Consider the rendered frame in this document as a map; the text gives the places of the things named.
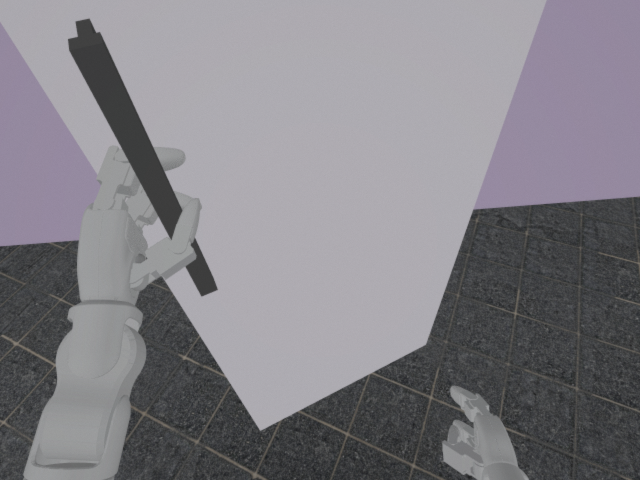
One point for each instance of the robot right hand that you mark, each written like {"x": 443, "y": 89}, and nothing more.
{"x": 486, "y": 444}

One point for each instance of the left robot forearm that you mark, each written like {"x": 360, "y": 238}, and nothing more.
{"x": 82, "y": 429}

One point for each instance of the handle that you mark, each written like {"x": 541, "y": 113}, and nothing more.
{"x": 101, "y": 75}

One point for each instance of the robot left hand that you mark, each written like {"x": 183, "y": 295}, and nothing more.
{"x": 111, "y": 234}

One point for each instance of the fridge door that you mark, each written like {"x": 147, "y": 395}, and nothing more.
{"x": 337, "y": 148}

